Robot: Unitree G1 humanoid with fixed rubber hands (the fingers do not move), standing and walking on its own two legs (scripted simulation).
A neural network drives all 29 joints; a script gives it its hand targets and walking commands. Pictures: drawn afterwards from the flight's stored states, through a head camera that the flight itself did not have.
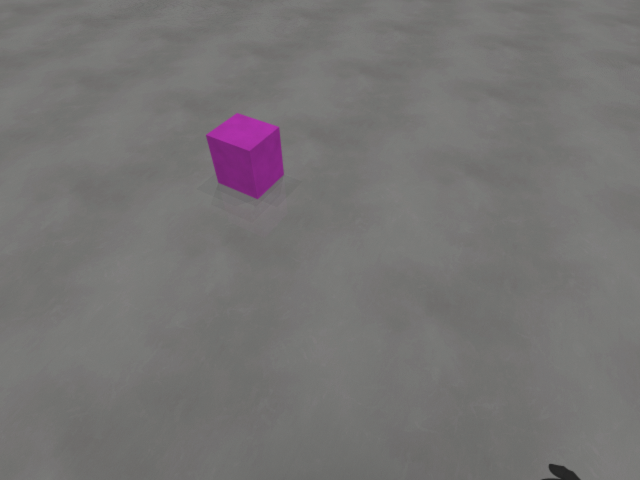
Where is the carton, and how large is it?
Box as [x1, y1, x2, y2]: [206, 113, 283, 198]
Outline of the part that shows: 236,113 206,134 218,182 258,198 283,174 279,130 277,126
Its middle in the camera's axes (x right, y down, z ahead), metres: -0.36 -0.43 +1.89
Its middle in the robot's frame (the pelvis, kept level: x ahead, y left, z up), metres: +1.65 +0.33 -0.64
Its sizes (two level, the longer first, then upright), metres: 0.252 0.224 0.278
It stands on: the floor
